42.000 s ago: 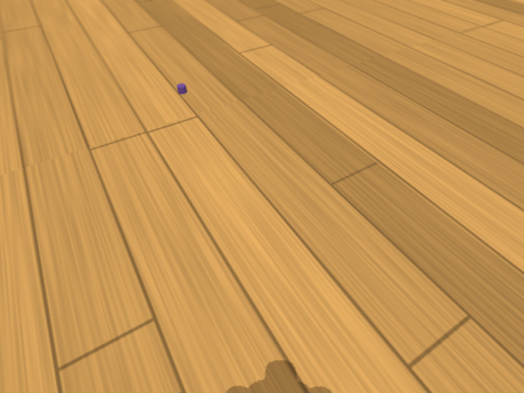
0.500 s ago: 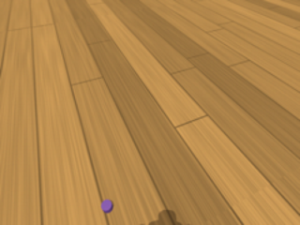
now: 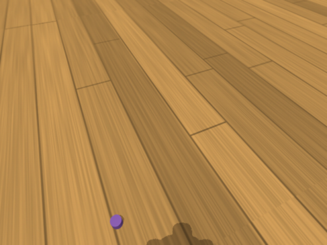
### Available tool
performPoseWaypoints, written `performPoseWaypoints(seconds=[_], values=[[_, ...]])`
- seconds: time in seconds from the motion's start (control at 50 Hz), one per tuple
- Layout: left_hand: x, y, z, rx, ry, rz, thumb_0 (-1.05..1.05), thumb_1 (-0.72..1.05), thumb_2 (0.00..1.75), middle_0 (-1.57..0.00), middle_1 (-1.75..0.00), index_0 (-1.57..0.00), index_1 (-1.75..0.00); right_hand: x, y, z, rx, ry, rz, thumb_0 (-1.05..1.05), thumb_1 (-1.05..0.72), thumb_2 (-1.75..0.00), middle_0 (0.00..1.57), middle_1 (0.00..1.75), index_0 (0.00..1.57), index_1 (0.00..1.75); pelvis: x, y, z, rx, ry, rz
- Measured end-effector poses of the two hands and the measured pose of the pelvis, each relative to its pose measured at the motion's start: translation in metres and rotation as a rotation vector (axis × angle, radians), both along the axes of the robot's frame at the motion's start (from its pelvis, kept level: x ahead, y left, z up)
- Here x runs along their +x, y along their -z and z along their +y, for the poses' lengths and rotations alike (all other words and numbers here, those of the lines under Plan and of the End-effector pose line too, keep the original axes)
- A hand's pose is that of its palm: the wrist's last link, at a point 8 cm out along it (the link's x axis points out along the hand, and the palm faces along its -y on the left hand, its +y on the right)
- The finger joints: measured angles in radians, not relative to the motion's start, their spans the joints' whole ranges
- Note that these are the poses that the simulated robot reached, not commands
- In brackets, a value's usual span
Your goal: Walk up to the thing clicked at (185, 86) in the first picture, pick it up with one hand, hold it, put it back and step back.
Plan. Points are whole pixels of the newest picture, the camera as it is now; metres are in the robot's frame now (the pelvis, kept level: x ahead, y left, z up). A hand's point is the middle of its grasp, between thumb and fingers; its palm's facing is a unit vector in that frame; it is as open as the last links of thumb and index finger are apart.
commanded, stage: step back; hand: left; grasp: from above
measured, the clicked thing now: (116, 221) +0.40 +0.29 -0.76
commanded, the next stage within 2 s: none
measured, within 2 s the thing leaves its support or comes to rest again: neither
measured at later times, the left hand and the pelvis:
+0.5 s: hand out of the picture +0.05 +0.29 -0.18, palm faces -0.10 -0.92 -0.37, open 7.3 cm; pelvis -0.09 +0.04 -0.02, yaw -3 degrees
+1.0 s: hand out of the picture -0.08 +0.30 -0.17, palm faces -0.04 -0.92 -0.39, open 7.3 cm; pelvis -0.23 +0.04 -0.03, yaw -2 degrees
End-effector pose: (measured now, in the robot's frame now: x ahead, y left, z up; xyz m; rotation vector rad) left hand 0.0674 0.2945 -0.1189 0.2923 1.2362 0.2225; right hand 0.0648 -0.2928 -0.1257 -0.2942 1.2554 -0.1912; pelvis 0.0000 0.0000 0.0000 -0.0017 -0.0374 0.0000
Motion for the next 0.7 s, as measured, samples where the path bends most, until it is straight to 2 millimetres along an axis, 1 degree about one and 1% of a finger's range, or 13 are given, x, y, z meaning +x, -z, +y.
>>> performPoseWaypoints(seconds=[0.1,0.18,0.24,0.28,0.32,0.36,0.42,0.52,0.58,0.64,0.7], values=[[0.002,0.003,0.013,0.028,0.008,-0.02,0.0,0.91,0.9,-0.21,-0.3,-0.21,-0.3,0.001,0.002,-0.007,-0.024,0.005,-0.01,0.01,-0.9,-0.9,0.2,0.3,0.21,0.3,-0.017,0.007,0.004,-0.011,-0.002,0.007],[0.006,0.008,0.03,0.046,0.042,-0.04,0.0,0.91,0.9,-0.21,-0.3,-0.21,-0.3,-0.008,0.001,-0.008,-0.059,0.006,-0.014,0.01,-0.9,-0.9,0.2,0.3,0.21,0.3,-0.031,0.015,0.016,-0.003,0.004,0.007],[0.014,0.016,0.045,0.049,0.067,-0.07,0.01,0.91,0.9,-0.21,-0.3,-0.21,-0.3,-0.022,0.0,-0.004,-0.091,0.01,-0.02,0.01,-0.91,-0.9,0.2,0.3,0.21,0.3,-0.038,0.024,0.029,-0.009,0.005,0.013],[0.019,0.02,0.052,0.053,0.07,-0.091,0.01,0.91,0.9,-0.21,-0.3,-0.21,-0.3,-0.036,0.0,0.002,-0.104,0.004,-0.005,0.01,-0.91,-0.9,0.2,0.3,0.21,0.3,-0.047,0.026,0.034,-0.006,0.009,0.007],[0.019,0.02,0.054,0.055,0.075,-0.102,0.01,0.91,0.9,-0.21,-0.3,-0.21,-0.3,-0.051,-0.004,0.008,-0.106,0.004,0.013,0.01,-0.91,-0.9,0.2,0.3,0.21,0.3,-0.055,0.023,0.036,-0.015,0.009,0.003],[0.016,0.019,0.053,0.049,0.086,-0.105,0.0,0.91,0.9,-0.21,-0.3,-0.21,-0.3,-0.063,-0.008,0.013,-0.11,0.011,0.023,0.01,-0.9,-0.9,0.2,0.3,0.21,0.3,-0.062,0.02,0.037,-0.019,0.017,0.009],[0.003,0.019,0.05,0.036,0.109,-0.091,0.0,0.91,0.9,-0.2,-0.3,-0.21,-0.3,-0.077,-0.01,0.017,-0.113,0.021,0.01,0.01,-0.9,-0.89,0.2,0.3,0.21,0.3,-0.073,0.017,0.039,-0.022,0.032,0.012],[-0.029,0.021,0.042,0.03,0.141,-0.047,0.0,0.91,0.9,-0.21,-0.3,-0.21,-0.3,-0.096,-0.007,0.018,-0.1,0.032,-0.045,0.01,-0.9,-0.89,0.2,0.31,0.21,0.3,-0.096,0.019,0.036,-0.019,0.067,0.01],[-0.049,0.022,0.035,0.035,0.154,-0.038,0.0,0.91,0.9,-0.21,-0.3,-0.21,-0.3,-0.11,0.001,0.012,-0.087,0.034,-0.068,0.01,-0.9,-0.89,0.2,0.31,0.21,0.3,-0.112,0.024,0.031,-0.011,0.086,0.006],[-0.073,0.021,0.027,0.052,0.156,-0.041,0.0,0.91,0.9,-0.21,-0.3,-0.21,-0.3,-0.124,0.012,0.002,-0.069,0.044,-0.084,0.01,-0.9,-0.89,0.21,0.31,0.21,0.3,-0.13,0.031,0.023,-0.02,0.1,-0.004],[-0.101,0.013,0.021,0.05,0.152,-0.035,0.0,0.91,0.9,-0.21,-0.3,-0.21,-0.3,-0.14,0.014,-0.003,-0.056,0.064,-0.076,0.01,-0.9,-0.89,0.2,0.3,0.21,0.3,-0.145,0.027,0.019,-0.009,0.094,-0.013]])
